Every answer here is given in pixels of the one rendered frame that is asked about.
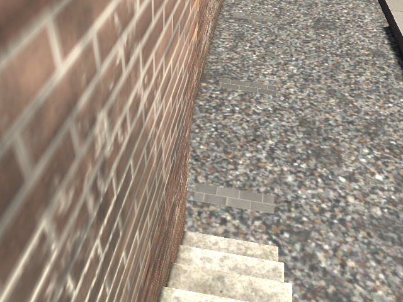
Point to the stairs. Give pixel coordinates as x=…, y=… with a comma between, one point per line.
x=209, y=268

